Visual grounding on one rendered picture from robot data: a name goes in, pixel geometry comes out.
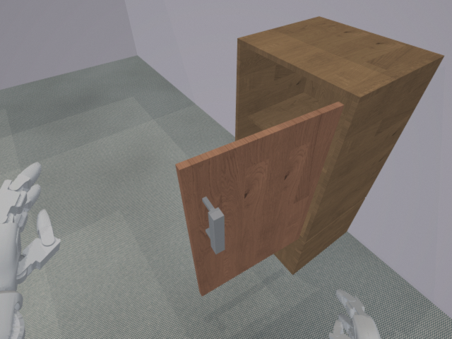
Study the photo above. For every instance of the robot left hand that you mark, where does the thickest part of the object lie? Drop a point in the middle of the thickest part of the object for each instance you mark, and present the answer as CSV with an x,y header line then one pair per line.
x,y
16,199

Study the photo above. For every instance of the left robot forearm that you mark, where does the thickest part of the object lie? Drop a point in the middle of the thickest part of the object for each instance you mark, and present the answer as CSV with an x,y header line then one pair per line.
x,y
11,321

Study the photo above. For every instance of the cupboard door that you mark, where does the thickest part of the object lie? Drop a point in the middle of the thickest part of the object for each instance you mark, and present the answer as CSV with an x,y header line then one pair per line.
x,y
263,184

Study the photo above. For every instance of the robot right hand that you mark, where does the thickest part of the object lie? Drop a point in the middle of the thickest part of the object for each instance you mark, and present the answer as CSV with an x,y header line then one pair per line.
x,y
360,326

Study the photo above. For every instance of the handle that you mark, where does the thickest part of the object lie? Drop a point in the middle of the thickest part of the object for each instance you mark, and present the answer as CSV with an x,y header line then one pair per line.
x,y
216,230

